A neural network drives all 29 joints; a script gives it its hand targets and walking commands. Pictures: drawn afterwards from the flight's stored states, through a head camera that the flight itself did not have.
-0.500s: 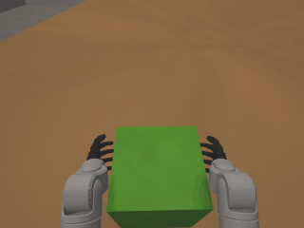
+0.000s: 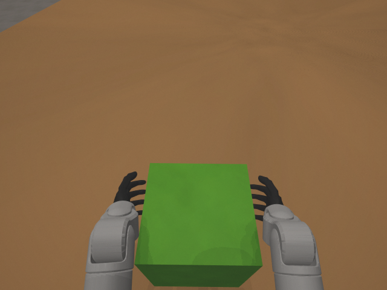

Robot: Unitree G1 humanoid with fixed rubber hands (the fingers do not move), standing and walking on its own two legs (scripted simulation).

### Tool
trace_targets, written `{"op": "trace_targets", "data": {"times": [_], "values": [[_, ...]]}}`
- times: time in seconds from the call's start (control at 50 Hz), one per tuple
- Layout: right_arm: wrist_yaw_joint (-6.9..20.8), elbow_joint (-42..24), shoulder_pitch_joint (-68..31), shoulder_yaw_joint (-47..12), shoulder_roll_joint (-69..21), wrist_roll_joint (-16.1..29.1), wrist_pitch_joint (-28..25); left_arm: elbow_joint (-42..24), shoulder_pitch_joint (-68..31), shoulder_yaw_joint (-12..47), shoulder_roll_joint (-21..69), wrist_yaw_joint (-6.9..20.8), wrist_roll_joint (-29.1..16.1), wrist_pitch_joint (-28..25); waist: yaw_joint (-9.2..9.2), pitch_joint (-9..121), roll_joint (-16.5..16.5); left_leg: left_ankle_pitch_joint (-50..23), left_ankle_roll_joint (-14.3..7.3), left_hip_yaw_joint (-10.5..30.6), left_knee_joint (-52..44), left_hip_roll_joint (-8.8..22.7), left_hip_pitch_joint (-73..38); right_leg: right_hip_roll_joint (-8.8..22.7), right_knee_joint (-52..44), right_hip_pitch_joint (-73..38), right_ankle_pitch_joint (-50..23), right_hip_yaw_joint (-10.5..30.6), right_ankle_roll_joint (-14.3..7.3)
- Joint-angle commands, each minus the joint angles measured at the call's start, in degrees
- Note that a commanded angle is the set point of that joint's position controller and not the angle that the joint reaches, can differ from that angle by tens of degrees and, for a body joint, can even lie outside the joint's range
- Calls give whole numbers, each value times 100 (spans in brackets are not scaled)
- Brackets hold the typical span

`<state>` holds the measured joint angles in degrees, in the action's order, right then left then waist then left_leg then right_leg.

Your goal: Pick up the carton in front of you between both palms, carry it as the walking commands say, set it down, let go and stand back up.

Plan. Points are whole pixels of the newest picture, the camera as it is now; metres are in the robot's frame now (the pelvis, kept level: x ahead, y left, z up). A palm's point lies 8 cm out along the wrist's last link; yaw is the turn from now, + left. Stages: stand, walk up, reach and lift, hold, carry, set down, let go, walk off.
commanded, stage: carry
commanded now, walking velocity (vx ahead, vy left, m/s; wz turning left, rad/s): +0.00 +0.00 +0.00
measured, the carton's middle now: (197, 229) +0.29 -0.01 -0.04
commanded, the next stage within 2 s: hold in 1.76 s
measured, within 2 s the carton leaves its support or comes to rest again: neither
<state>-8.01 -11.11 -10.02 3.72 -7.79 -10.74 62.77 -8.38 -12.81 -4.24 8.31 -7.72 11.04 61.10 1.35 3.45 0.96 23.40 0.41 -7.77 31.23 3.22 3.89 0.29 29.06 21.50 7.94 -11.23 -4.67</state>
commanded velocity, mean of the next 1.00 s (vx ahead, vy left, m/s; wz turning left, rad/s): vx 0.00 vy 0.00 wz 0.00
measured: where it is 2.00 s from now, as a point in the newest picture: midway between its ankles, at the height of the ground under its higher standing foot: outside the picture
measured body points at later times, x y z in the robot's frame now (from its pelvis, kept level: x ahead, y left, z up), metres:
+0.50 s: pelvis +0.00 +0.01 +0.00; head -0.03 +0.00 +0.45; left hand +0.30 +0.16 +0.03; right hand +0.30 -0.14 +0.02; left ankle -0.09 +0.11 -0.73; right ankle +0.05 -0.07 -0.73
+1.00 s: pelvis -0.03 +0.02 +0.00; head -0.06 +0.02 +0.45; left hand +0.27 +0.17 +0.04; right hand +0.27 -0.13 +0.03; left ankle -0.09 +0.11 -0.73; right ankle +0.05 -0.07 -0.73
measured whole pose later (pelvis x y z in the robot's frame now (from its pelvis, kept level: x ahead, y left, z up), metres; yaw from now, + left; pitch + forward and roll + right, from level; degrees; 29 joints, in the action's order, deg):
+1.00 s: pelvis -0.03 +0.02 +0.00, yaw +0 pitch +1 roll +0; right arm -2.5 11.4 -12.5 10.0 -8.2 -14.7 42.6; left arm 12.6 -14.0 -9.8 8.5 -2.5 14.0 41.5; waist 0.1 5.3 0.2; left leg 21.5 -1.4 -4.7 29.8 0.1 9.3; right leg 1.8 28.1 21.0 8.2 -10.8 -3.7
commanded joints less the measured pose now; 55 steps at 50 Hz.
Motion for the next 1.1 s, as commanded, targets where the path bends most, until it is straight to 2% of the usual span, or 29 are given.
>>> {"op": "trace_targets", "data": {"times": [0.0, 0.02, 0.04, 0.08, 0.1, 0.12, 0.14, 0.2, 0.24, 0.26, 0.32, 0.34, 0.38, 0.42, 0.44, 0.5, 0.56, 0.58, 0.62, 0.64, 0.68, 0.74, 0.78, 0.82, 0.88, 0.92, 1.0, 1.02, 1.08], "values": [[1750, -244, -2481, -3678, -5664, 2111, -613, -44, -2017, 3378, 5818, 1712, -2026, -406, -150, 2229, -771, 1122, 33, 473, 928, -28, 1270, 1825, -259, -2787, -5032, 1734, -696], [1757, -414, -2611, -3826, -5693, 2247, -676, -183, -2071, 3519, 6064, 1742, -2274, -549, -201, 2158, -809, 1062, 30, 484, 671, 46, 1638, 1888, -198, -3009, -5076, 1675, -831], [1796, -374, -2705, -3752, -5704, 2226, -781, 24, -1970, 3444, 5964, 1746, -2177, -648, -244, 2226, -840, 961, 77, 377, 159, 24, 1303, 1632, -268, -2850, -4990, 1702, -675], [1808, 292, -2207, -3366, -5462, 1842, -987, 320, -1724, 3217, 5616, 1804, -1801, -850, -90, 2202, -625, -192, 49, 397, -611, 74, 621, 1256, -410, -2290, -2918, 1389, -330], [1808, -49, -2615, -3479, -5462, 1876, -1266, 664, -1812, 3223, 5861, 1842, -1880, -1046, -76, 2308, -364, -1076, 79, 526, -569, 335, 479, 1114, -13, -2199, -2839, 1064, -149], [1800, 73, -2660, -3274, -5272, 1686, -1399, 836, -1907, 3134, 5766, 1888, -1764, -1207, -76, 2090, -474, -1786, -3, 718, -562, 493, 595, 901, 10, -1888, -2237, 804, -6], [1821, 335, -2677, -3172, -5294, 1669, -1546, 760, -2082, 3189, 5661, 1927, -1740, -1366, -108, 1651, 60, -2389, -90, 665, -424, 578, 438, 903, -45, -1362, -2340, 872, 23], [1898, 630, -2720, -3197, -5264, 1576, -1937, 1011, -2162, 2978, 5482, 1917, -1570, -1751, -115, 1963, 224, -2775, -49, 640, -163, 524, 427, 882, 234, -1595, -2587, 876, -87], [1930, 1147, -2843, -2615, -4830, 1244, -2131, 1521, -2171, 2600, 5160, 1908, -1246, -1881, -148, 1882, 329, -2621, -81, 710, -324, 451, 510, 861, 241, -1550, -2087, 889, -54], [1947, 1433, -2562, -2672, -4858, 1134, -2201, 1671, -1966, 2637, 5226, 1943, -1222, -1973, -144, 1712, -205, -2691, -118, 752, -338, 534, 541, 799, 197, -1417, -2038, 723, 24], [1940, 1310, -3125, -2667, -4863, 1142, -2551, 1936, -2356, 2641, 5418, 2003, -1287, -2300, -121, 1883, 88, -2793, -172, 767, -331, 524, 435, 884, 269, -1459, -2037, 784, 23], [1966, 1812, -2781, -2527, -4972, 1073, -2568, 1964, -2384, 2544, 5168, 1992, -1178, -2338, -154, 1654, 194, -2688, -157, 728, -344, 566, 367, 925, 200, -1326, -2129, 888, -15], [1989, 2118, -2867, -2225, -4853, 880, -2678, 2373, -2378, 2107, 5075, 2009, -949, -2500, -121, 1846, -119, -2512, -181, 766, -348, 591, 617, 929, 127, -1554, -2032, 864, -15], [2035, 2015, -3049, -2378, -4943, 987, -2731, 2232, -2391, 2369, 5310, 2006, -1036, -2536, -170, 1773, 18, -1796, -180, 733, -524, 512, 576, 951, -14, -1540, -1743, 971, 15], [2047, 2074, -3110, -2321, -5171, 1020, -2777, 1890, -2840, 2498, 5238, 2014, -1049, -2613, -122, 1701, -186, -1364, -200, 764, -510, 388, 614, 981, -163, -1505, -1542, 1055, 19], [2040, 1911, -3169, -2683, -5286, 1048, -2670, 2097, -2649, 2436, 5411, 2076, -1116, -2505, -150, 1818, -457, -1482, -152, 775, -493, 387, 717, 914, -124, -1631, -1547, 877, 45], [2037, 1762, -3220, -2575, -5281, 1163, -2520, 2073, -2673, 2596, 5651, 2029, -1220, -2251, -219, 1452, 369, -1861, -91, 724, -612, 378, 824, 908, -58, -1344, -1522, 836, 35], [2065, 1953, -3057, -2496, -5369, 1181, -2444, 1795, -2621, 2559, 5419, 1982, -1137, -2229, -142, 1630, 311, -2141, -129, 758, -516, 440, 699, 886, -11, -1435, -1542, 796, 40], [2008, 2036, -2892, -2349, -5037, 940, -2373, 2247, -2493, 2467, 5451, 1996, -1076, -2147, -179, 1517, 43, -1816, -223, 857, -591, 424, 865, 865, -134, -1388, -1135, 899, 76], [1988, 1844, -2922, -2522, -5160, 958, -2347, 2330, -2149, 2235, 5389, 1979, -1033, -2124, -159, 1483, -519, -1203, -196, 828, -561, 486, 868, 820, -346, -1287, -1029, 889, 127], [2024, 1894, -3128, -2413, -5192, 1027, -2323, 2219, -2439, 2203, 5372, 2007, -994, -2159, -141, 1248, -378, -539, -225, 820, -761, 394, 1173, 942, -544, -1195, -253, 1067, 213], [2024, 1896, -3212, -2493, -5432, 1162, -2362, 1811, -2807, 2577, 5565, 1978, -1175, -2149, -137, 1163, 58, -838, -223, 832, -876, 368, 940, 905, -510, -995, -335, 1030, 136], [2046, 1758, -3090, -2565, -5245, 1242, -2397, 1888, -2511, 2524, 5488, 2006, -1305, -2201, -169, 1799, -295, -1158, -202, 823, -681, 447, 700, 959, -247, -1495, -1088, 978, 117], [2035, 1943, -3089, -2340, -5215, 1108, -2356, 2096, -2655, 2521, 5493, 2017, -1192, -2107, -141, 1538, 137, -859, -290, 849, -750, 305, 924, 1012, -368, -1334, -719, 1146, 123], [2039, 1735, -3169, -2538, -5233, 1144, -2361, 1946, -2514, 2467, 5441, 1994, -1156, -2108, -150, 1264, -324, -939, -356, 965, -854, 493, 1166, 956, -502, -1379, -583, 1039, 130], [2050, 1706, -3221, -2696, -5471, 1306, -2389, 1832, -2475, 2588, 5474, 1984, -1189, -2128, -131, 1729, -67, -731, -290, 784, -729, 283, 772, 945, -410, -1359, -267, 1110, 52], [2040, 1720, -3121, -2557, -5240, 1140, -2339, 1801, -2642, 2472, 5493, 1992, -1241, -2121, -113, 1588, -246, -923, -315, 860, -621, 339, 905, 926, -514, -1314, -540, 1032, 115], [2019, 1484, -3216, -2741, -5236, 1269, -2359, 1871, -2354, 2614, 5491, 1985, -1259, -2099, -82, 1541, -105, -1241, -297, 919, -676, 539, 935, 964, -363, -1395, -928, 966, 94], [2034, 1843, -3023, -2377, -5099, 1041, -2301, 1678, -2719, 2544, 5386, 1975, -1178, -2121, -125, 1496, 79, -994, -360, 881, -737, 341, 891, 957, -385, -1245, -506, 1039, 141]]}}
